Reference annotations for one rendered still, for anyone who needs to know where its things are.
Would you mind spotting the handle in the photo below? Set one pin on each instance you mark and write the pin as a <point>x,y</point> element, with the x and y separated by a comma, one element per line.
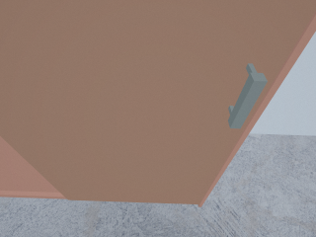
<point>249,95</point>

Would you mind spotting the wardrobe door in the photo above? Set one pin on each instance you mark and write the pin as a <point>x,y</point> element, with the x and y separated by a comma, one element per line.
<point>127,100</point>
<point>18,175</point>

